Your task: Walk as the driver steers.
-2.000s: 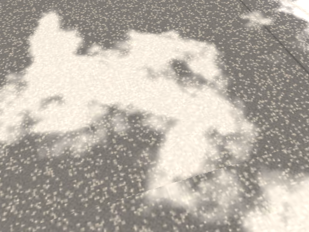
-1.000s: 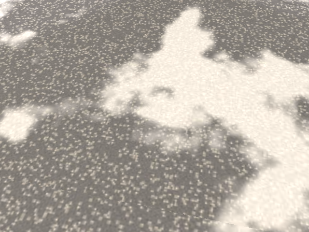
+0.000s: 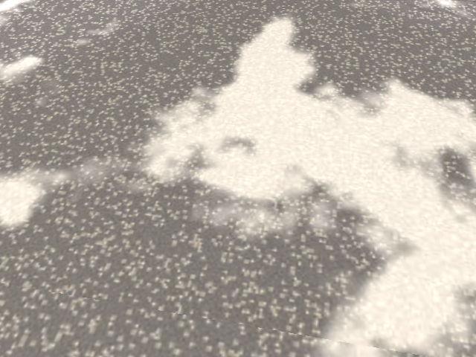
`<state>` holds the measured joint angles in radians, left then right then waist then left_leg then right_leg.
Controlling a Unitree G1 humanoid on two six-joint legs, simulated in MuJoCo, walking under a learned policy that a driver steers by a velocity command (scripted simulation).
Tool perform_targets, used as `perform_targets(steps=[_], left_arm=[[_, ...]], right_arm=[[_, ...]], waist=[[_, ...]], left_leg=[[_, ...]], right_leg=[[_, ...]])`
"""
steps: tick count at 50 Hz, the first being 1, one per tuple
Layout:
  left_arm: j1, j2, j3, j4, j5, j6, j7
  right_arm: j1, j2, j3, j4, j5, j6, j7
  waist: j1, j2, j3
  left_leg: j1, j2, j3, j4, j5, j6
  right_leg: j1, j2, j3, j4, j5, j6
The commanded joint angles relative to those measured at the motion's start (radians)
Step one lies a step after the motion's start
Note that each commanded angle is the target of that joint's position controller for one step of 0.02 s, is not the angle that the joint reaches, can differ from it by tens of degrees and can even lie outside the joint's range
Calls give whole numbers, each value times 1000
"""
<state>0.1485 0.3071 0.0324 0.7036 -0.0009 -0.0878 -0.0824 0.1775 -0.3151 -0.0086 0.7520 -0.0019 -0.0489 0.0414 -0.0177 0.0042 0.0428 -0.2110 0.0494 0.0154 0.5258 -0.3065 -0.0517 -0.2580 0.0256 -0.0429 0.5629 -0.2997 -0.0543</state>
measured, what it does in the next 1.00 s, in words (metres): walks ahead: left foot, then right foot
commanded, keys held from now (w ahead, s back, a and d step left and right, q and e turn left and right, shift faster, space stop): no key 0.14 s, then w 0.32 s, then no key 0.54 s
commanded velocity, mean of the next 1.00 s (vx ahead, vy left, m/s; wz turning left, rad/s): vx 0.15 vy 0.00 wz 0.00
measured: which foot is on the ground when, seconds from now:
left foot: down 0.00-0.18, up 0.20-0.48, down 0.50-1.00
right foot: down 0.00-0.50, up 0.52-0.86, down 0.88-1.00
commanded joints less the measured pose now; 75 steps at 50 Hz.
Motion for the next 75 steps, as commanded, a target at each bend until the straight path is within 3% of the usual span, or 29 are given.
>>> perform_targets(steps=[1,7,8,9,10,11,13,15,17,19,22,24,25,26,27,28,30,31,32,35,38,41,44,45,46,47,50,53,75], left_arm=[[-30,141,39,-63,-1,-15,2],[-25,146,40,-44,-1,-13,0],[0,156,45,-34,-1,-9,4],[57,207,69,-19,12,-4,18],[146,248,89,9,30,-2,38],[219,237,89,30,37,-7,63],[284,111,42,46,50,-28,108],[188,29,4,37,59,-40,123],[99,67,7,22,44,-32,131],[106,133,20,33,49,-15,123],[143,184,34,70,52,12,82],[166,153,26,97,70,22,62],[172,103,12,116,80,13,58],[194,-14,-21,83,77,-4,49],[116,-2,-17,37,68,-34,35],[42,50,3,42,49,-45,41],[113,97,29,84,67,-26,62],[105,69,25,81,78,-14,63],[98,38,18,80,81,-2,56],[93,9,18,101,51,29,14],[16,16,9,83,46,43,9],[11,45,11,98,37,28,27],[-41,79,18,96,5,4,41],[-91,147,25,69,-9,-5,51],[-119,96,-1,57,-24,-7,42],[-109,63,-10,73,-22,1,30],[-114,99,5,103,-6,26,0],[-131,100,10,102,1,19,9],[-226,125,37,224,-3,9,28]], right_arm=[[-23,-128,-33,-51,1,-13,-4],[-31,-128,-34,-20,0,-10,-5],[-17,-133,-36,-9,-3,-6,-7],[-19,-162,-48,-8,-15,-2,-16],[-53,-172,-56,-18,-32,-2,-27],[-86,-142,-50,-30,-49,-9,-33],[-118,-66,-26,-38,-75,-31,-50],[-77,-56,-32,-36,-92,-48,-54],[-36,-42,-34,-13,-105,-34,-37],[-23,-27,-32,-2,-83,-17,-7],[4,-29,-26,19,-44,-35,22],[41,-68,-38,26,-34,-65,16],[101,-107,-53,25,-37,-82,5],[225,-221,-80,24,-47,-96,-21],[314,-235,-85,18,-67,-99,-30],[301,-170,-79,43,-77,-104,-36],[164,-81,-56,14,-50,-82,-38],[121,-49,-44,6,-43,-77,-38],[79,-41,-41,-18,-41,-72,-42],[65,-89,-57,-31,-39,-72,-29],[112,-137,-84,-10,-36,-64,4],[71,-118,-89,-13,-30,-51,23],[76,-82,-77,-1,-11,-35,41],[188,-78,-83,3,-11,-30,39],[288,-48,-66,30,-5,-30,32],[241,-54,-65,24,-8,-21,27],[187,-105,-78,6,-7,-2,22],[145,-100,-78,3,-6,-10,18],[109,-122,-74,42,-9,1,26]], waist=[[2,-14,-85],[0,-12,-79],[6,-18,-72],[37,-41,-43],[87,-88,-8],[121,-134,25],[156,-175,47],[77,-114,18],[34,-71,31],[28,-95,34],[15,-56,56],[2,-53,33],[-35,-12,-21],[-56,197,-182],[-116,252,-123],[-112,126,-12],[-10,69,-26],[28,66,-1],[55,57,-8],[73,62,-26],[42,74,-29],[47,52,-58],[50,2,-105],[-29,-66,-191],[-61,-76,-293],[-39,-61,-252],[-24,-42,-116],[6,-15,-128],[17,-7,-65]], left_leg=[[-45,20,-19,-69,141,14],[-38,24,-15,-77,141,11],[-49,19,-11,-82,67,16],[-108,-2,4,-52,-65,34],[-220,-21,17,28,-158,44],[-348,-26,14,113,-155,56],[-492,25,-101,406,-236,95],[-434,24,-104,499,-201,125],[-273,3,-7,339,-134,107],[-93,-23,36,232,-96,76],[20,-31,29,-60,137,89],[164,-54,29,-98,157,127],[254,-11,-16,-106,200,165],[463,217,-316,-163,429,375],[499,375,-632,-296,546,512],[430,364,-508,-296,520,449],[285,280,-300,-318,572,369],[216,247,-232,-332,637,341],[174,207,-175,-352,669,311],[61,111,-37,-350,757,273],[110,166,-84,-303,834,301],[175,200,-114,-233,840,300],[118,79,-78,-125,765,200],[102,-7,-21,-82,642,123],[50,-20,-28,-58,457,52],[36,-31,-24,-45,301,23],[15,-22,-22,-126,194,52],[-24,-22,-27,-139,192,77],[-20,5,-32,-167,73,80]], right_leg=[[96,-92,123,-102,258,-14],[102,-90,130,-117,251,-15],[107,-93,140,-145,122,-26],[124,-111,176,-196,-111,-72],[173,-186,296,-278,-332,-156],[248,-307,473,-360,-458,-240],[294,-441,636,-457,-419,-293],[251,-364,487,-475,-307,-222],[150,-254,285,-504,-215,-150],[53,-203,179,-499,-126,-128],[55,-247,192,-404,-142,-179],[-11,-243,204,-304,-122,-191],[-42,-187,160,-148,-66,-152],[-174,-15,25,194,-113,-37],[-418,59,78,418,-313,8],[-500,-4,147,579,-285,-4],[-389,-81,101,626,-191,-8],[-348,-101,92,581,-140,-6],[-302,-108,73,515,-86,7],[-138,-71,-16,288,92,76],[-146,-78,10,117,144,99],[-141,-95,36,25,209,83],[62,-59,4,-137,509,9],[186,-126,75,-104,799,-102],[320,-213,172,-70,841,-183],[273,-218,189,-61,778,-163],[138,-140,113,-42,556,-52],[179,-119,85,-30,499,-45],[173,-83,86,-97,338,-28]])
Velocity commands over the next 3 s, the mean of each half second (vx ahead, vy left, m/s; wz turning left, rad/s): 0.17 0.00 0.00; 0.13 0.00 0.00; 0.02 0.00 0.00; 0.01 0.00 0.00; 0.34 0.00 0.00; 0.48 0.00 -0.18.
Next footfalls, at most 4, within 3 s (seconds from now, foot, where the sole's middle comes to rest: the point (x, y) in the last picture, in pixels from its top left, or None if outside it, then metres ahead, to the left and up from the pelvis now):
0.50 left None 0.12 0.17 -0.77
0.88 right None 0.28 -0.04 -0.77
2.66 left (185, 313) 0.62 0.19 -0.77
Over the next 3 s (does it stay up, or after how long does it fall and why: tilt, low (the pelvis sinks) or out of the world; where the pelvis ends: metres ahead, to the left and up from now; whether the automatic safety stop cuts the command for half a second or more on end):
stays up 0.65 0.08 0.00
